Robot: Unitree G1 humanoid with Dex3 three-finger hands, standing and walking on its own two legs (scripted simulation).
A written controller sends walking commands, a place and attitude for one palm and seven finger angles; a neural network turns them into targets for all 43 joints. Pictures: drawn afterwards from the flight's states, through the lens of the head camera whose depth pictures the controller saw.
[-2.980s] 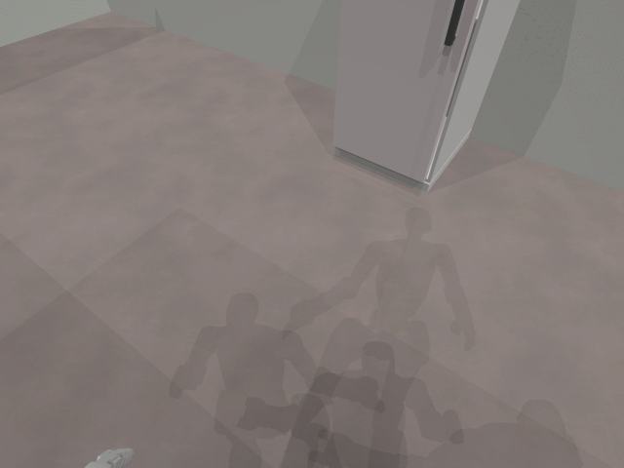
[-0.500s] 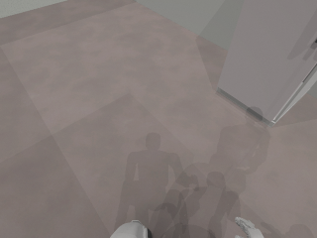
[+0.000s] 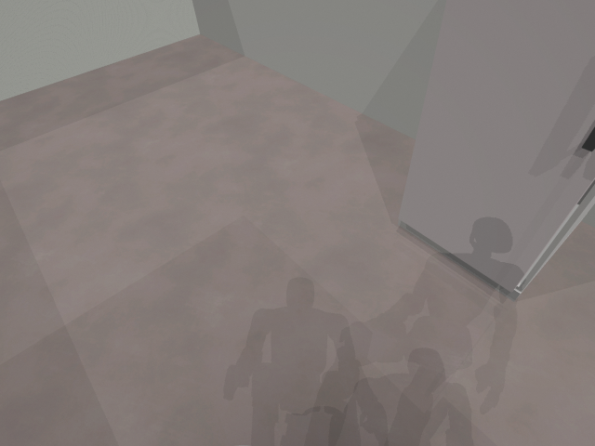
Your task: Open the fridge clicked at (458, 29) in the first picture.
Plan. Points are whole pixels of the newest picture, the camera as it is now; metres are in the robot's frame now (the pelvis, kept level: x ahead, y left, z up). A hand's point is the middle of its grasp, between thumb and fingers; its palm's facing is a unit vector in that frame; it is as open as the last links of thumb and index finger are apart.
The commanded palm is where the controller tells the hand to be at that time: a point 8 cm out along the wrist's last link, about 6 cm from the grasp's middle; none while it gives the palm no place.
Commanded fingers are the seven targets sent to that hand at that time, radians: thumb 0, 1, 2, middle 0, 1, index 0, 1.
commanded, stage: walk to a spot facing it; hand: right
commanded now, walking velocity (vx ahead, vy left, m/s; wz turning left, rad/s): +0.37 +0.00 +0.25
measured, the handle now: out of the picture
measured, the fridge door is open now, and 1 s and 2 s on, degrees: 0 0 0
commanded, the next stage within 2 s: turn to face it in 0.54 s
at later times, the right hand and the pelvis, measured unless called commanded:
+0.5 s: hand (371, 339) +0.35 -0.11 -0.18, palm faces -0.09 +0.98 -0.20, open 7.4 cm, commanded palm none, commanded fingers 0.00 -0.90 -0.90 0.20 0.30 0.20 0.30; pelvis +0.24 +0.06 -0.01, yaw +7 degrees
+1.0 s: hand (390, 305) +0.43 -0.15 -0.19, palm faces +0.11 +0.98 -0.19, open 7.4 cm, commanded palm none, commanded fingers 0.00 -0.90 -0.90 0.20 0.30 0.20 0.30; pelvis +0.41 +0.03 -0.01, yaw -2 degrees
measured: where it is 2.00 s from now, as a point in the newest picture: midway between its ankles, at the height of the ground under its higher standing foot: (291, 381)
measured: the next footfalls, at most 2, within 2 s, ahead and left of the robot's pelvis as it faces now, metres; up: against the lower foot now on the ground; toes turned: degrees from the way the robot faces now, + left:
left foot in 0.38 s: +0.33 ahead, +0.15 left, +0.00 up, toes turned +15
right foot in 0.84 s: +0.52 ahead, -0.05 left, +0.00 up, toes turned -8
